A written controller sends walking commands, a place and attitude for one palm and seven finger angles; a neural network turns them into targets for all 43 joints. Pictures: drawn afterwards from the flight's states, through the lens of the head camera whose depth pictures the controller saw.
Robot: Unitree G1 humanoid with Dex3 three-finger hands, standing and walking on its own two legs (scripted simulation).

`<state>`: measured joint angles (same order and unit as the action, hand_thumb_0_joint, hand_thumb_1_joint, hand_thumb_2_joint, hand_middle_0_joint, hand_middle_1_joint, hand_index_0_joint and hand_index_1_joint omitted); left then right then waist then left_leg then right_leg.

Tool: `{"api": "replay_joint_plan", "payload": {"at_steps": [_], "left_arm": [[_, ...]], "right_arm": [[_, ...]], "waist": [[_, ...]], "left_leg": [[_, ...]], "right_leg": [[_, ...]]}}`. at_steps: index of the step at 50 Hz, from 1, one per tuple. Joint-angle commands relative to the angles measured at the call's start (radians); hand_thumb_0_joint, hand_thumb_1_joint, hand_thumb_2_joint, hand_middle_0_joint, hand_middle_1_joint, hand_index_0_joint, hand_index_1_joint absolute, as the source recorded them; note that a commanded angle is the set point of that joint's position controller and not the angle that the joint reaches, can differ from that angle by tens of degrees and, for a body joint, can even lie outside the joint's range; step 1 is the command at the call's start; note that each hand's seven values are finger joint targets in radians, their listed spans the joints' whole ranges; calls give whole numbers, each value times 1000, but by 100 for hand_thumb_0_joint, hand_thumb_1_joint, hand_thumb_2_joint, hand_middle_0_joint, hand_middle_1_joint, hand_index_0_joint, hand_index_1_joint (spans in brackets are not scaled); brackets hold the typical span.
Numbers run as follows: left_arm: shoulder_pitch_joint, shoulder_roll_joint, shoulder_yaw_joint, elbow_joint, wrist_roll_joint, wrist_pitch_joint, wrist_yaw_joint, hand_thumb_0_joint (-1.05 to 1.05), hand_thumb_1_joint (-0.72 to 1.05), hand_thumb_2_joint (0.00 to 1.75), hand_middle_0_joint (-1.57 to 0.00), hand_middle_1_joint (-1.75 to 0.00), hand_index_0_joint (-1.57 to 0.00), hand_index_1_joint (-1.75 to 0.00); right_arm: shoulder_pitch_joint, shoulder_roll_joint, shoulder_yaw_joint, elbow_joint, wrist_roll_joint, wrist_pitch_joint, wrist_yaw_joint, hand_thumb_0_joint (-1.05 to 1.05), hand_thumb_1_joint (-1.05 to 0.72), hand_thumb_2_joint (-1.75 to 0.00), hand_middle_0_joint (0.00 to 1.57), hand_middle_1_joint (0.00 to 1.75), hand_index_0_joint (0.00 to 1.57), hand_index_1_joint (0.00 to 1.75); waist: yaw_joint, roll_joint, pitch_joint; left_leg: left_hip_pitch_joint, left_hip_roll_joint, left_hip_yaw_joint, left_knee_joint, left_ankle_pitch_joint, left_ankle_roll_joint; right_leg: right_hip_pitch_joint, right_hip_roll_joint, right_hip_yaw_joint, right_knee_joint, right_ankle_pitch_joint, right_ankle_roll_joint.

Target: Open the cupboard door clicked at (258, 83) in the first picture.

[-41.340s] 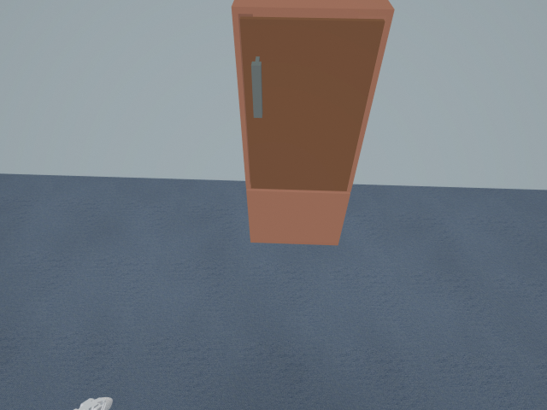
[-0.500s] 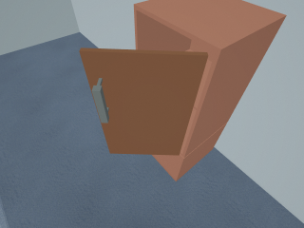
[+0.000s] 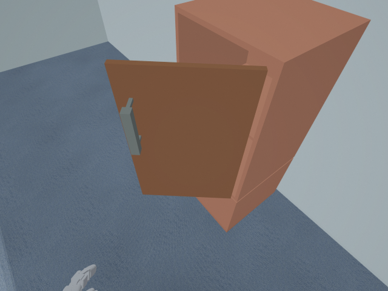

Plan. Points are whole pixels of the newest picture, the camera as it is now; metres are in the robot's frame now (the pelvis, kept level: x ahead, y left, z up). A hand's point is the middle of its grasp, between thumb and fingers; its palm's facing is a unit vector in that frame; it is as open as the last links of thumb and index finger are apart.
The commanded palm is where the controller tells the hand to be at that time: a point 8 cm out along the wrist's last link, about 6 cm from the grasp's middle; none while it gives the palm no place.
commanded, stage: raise the hand with hooked fingers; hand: left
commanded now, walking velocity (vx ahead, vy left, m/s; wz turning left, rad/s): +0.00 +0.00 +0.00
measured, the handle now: (133, 127) +0.50 +0.20 +0.02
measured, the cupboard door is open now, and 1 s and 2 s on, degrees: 49 49 49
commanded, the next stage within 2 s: move the hooked fingers beside the handle in 2.00 s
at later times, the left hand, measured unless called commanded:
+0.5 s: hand (94, 276) +0.15 +0.20 -0.03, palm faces +0.10 -0.99 -0.07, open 9.7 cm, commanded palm +0.14 +0.26 -0.03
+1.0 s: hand (82, 239) +0.21 +0.24 -0.01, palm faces +0.01 -1.00 -0.04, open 12.6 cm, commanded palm +0.18 +0.30 +0.01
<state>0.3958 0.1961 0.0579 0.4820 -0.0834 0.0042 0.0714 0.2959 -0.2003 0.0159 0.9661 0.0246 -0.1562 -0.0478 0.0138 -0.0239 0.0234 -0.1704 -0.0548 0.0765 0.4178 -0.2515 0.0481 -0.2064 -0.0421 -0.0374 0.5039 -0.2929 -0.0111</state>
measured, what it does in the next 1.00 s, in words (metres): lowers itself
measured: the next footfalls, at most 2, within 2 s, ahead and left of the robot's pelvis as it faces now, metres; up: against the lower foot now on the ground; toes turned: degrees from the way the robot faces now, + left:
none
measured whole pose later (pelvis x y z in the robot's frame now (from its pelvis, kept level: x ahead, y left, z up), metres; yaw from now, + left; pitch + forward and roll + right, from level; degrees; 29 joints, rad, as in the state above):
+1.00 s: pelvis -0.04 +0.00 -0.06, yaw +1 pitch +11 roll -3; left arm 0.19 0.33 0.33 0.18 -0.35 -0.33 -0.43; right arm 0.26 -0.28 0.01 0.59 0.04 -0.25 -0.08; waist 0.00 0.01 -0.09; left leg -0.73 0.01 0.02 0.99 -0.46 0.05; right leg -0.69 0.00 -0.09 0.93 -0.44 -0.01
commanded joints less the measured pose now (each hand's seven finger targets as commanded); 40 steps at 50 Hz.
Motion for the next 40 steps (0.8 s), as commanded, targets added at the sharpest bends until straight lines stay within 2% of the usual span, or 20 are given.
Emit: {"api": "replay_joint_plan", "payload": {"at_steps": [1,2,4,6,7,8,10,13,16,17,18,20,22,25,28,30,33,35,38,40], "left_arm": [[-184,80,75,-467,-83,-154,-4,0,76,84,-21,-39,-21,-39],[-127,91,113,-377,-81,-211,-29,0,74,83,-21,-40,-21,-40],[84,38,155,-187,-106,-322,-114,0,69,81,-22,-43,-22,-43],[196,22,186,-152,-161,-466,-238,0,64,79,-22,-47,-22,-47],[201,46,211,-156,-185,-532,-307,0,62,78,-22,-48,-22,-48],[213,103,270,-117,-196,-583,-375,0,60,77,-22,-50,-22,-50],[116,174,308,-162,-229,-638,-490,0,55,75,-22,-53,-22,-53],[-68,251,366,-361,-289,-621,-528,0,48,72,-23,-57,-23,-57],[-261,273,371,-613,-318,-654,-486,0,41,69,-24,-62,-24,-62],[-304,277,360,-670,-316,-673,-472,0,39,68,-24,-63,-24,-63],[-368,278,335,-720,-315,-684,-467,0,36,67,-24,-64,-24,-64],[-319,238,266,-689,-293,-676,-478,0,32,65,-24,-68,-24,-68],[-313,257,249,-606,-279,-630,-510,0,27,63,-25,-70,-25,-70],[-276,325,304,-470,-279,-496,-564,0,20,60,-25,-75,-25,-75],[-178,363,403,-388,-323,-344,-576,0,13,57,-25,-80,-25,-80],[-148,360,460,-430,-355,-309,-548,0,8,55,-26,-82,-26,-82],[-133,337,491,-464,-369,-344,-486,0,1,52,-26,-87,-26,-87],[-137,293,443,-493,-340,-390,-458,0,-3,50,-27,-90,-27,-90],[-221,245,346,-466,-306,-431,-464,0,-10,47,-27,-94,-27,-94],[-255,268,336,-439,-291,-439,-490,0,-15,45,-27,-98,-27,-98]], "right_arm": [[-104,-194,-79,-270,6,-129,-11,0,-90,-90,20,30,20,30],[-108,-198,-81,-286,-8,-128,-12,0,-90,-90,20,30,20,30],[-126,-184,-87,-337,-11,-117,2,0,-90,-90,20,30,20,30],[-171,-180,-99,-391,-14,-120,19,0,-90,-90,20,30,20,30],[-187,-185,-105,-419,-13,-125,27,0,-90,-90,20,30,20,30],[-176,-190,-110,-441,-3,-125,39,0,-90,-90,20,30,20,30],[-195,-198,-105,-502,3,-135,45,0,-90,-90,20,30,20,30],[-191,-192,-102,-571,10,-139,24,0,-90,-90,20,30,20,30],[-156,-170,-90,-578,4,-149,-1,0,-90,-90,20,30,20,30],[-139,-165,-86,-561,3,-154,-12,0,-90,-90,20,30,20,30],[-122,-172,-81,-542,-2,-157,-21,0,-90,-90,20,30,20,30],[-109,-180,-76,-510,2,-168,-35,0,-90,-90,20,30,20,30],[-105,-192,-69,-485,10,-173,-46,0,-90,-90,20,30,20,30],[-102,-202,-60,-485,24,-164,-59,0,-90,-90,20,30,20,30],[-123,-195,-58,-525,31,-145,-59,0,-90,-90,20,30,20,30],[-126,-176,-57,-544,28,-136,-50,0,-90,-90,20,30,20,30],[-125,-159,-59,-548,18,-138,-35,0,-90,-90,20,30,20,30],[-105,-161,-64,-538,13,-141,-23,0,-90,-90,20,30,20,30],[-85,-183,-65,-527,10,-145,-18,0,-90,-90,20,30,20,30],[-59,-203,-67,-519,15,-148,-24,0,-90,-90,20,30,20,30]], "waist": [[-62,23,-50],[-57,-80,10],[-4,-232,11],[41,-274,-48],[53,-248,-95],[73,-111,-130],[59,0,-213],[46,43,-336],[-2,127,-410],[-23,140,-408],[-56,93,-398],[-74,111,-341],[-88,117,-281],[-61,86,-286],[14,56,-353],[36,1,-418],[58,-13,-403],[37,27,-377],[-18,12,-280],[-31,22,-292]], "left_leg": [[-18,103,-132,53,269,-61],[-120,84,-130,101,177,-55],[-271,63,-113,190,105,-55],[-417,43,-82,296,32,-60],[-457,32,-67,345,21,-62],[-472,23,-59,383,35,-72],[-528,12,-40,460,-2,-66],[-588,13,-39,534,-83,-43],[-559,38,-62,591,-80,-22],[-553,45,-67,610,-73,-19],[-570,57,-82,631,-82,-15],[-574,67,-90,630,-88,-8],[-606,71,-95,627,-113,-6],[-622,67,-103,597,-89,-6],[-587,57,-108,548,-19,-13],[-568,53,-107,524,26,-19],[-556,55,-114,492,67,-30],[-505,56,-104,463,84,-27],[-504,59,-109,460,30,-20],[-490,59,-112,450,-16,-17]], "right_leg": [[-175,25,-54,-3,74,-9],[-230,32,-69,3,76,-8],[-301,45,-85,95,49,-11],[-371,47,-66,207,16,-13],[-376,42,-45,248,36,-15],[-363,30,-16,293,67,-32],[-388,18,33,339,41,-30],[-404,14,116,338,-133,-9],[-408,11,168,314,-182,5],[-415,11,178,311,-165,7],[-444,21,183,320,-168,10],[-481,31,165,321,-173,-1],[-500,35,156,306,-202,0],[-444,28,160,278,-178,7],[-320,21,143,264,-94,13],[-253,6,132,264,14,35],[-233,16,101,290,105,29],[-297,39,51,312,114,16],[-406,57,24,315,17,4],[-431,58,20,304,-45,3]]}}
